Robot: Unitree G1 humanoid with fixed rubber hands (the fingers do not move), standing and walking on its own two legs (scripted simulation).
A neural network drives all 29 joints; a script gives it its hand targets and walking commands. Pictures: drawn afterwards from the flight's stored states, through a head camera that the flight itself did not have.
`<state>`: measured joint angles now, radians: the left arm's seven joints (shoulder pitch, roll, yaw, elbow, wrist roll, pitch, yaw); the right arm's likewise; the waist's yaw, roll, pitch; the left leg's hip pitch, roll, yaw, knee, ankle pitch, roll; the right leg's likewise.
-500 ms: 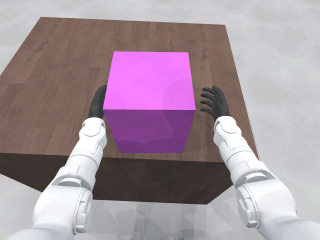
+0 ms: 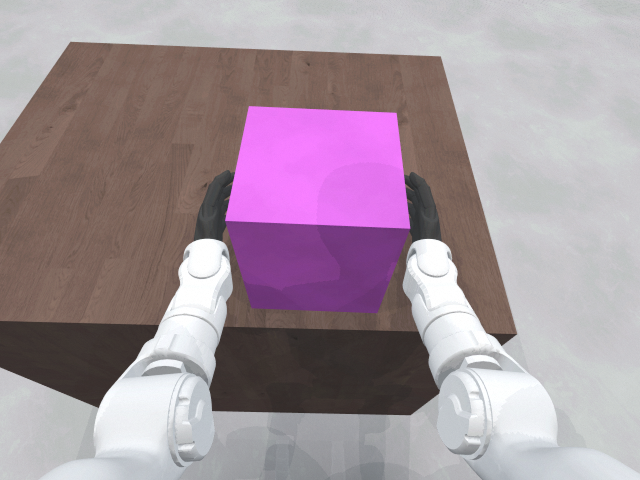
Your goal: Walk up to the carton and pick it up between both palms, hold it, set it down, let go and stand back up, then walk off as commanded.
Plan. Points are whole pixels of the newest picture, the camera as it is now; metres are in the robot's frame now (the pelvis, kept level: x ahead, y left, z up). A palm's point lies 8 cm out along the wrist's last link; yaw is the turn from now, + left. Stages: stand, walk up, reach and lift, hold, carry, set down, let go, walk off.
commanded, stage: reach and lift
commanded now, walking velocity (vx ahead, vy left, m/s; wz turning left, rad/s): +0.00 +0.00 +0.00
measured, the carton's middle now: (318, 218) +0.43 +0.02 +0.04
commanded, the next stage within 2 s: none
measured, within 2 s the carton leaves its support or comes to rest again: leaves its support in 1.16 s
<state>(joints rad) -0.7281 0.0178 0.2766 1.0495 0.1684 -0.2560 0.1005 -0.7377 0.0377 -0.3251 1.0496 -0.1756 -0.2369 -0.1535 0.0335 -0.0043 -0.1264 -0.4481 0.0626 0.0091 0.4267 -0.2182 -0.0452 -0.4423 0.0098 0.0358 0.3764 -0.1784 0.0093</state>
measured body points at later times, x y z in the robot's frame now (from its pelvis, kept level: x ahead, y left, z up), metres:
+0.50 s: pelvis -0.02 +0.00 +0.00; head +0.04 +0.00 +0.45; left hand +0.39 +0.16 +0.04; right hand +0.40 -0.12 +0.04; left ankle -0.02 +0.14 -0.74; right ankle -0.01 -0.13 -0.74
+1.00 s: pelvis -0.02 +0.00 +0.00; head +0.04 +0.00 +0.45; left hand +0.39 +0.16 +0.04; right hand +0.40 -0.12 +0.04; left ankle -0.02 +0.14 -0.74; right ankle -0.01 -0.13 -0.74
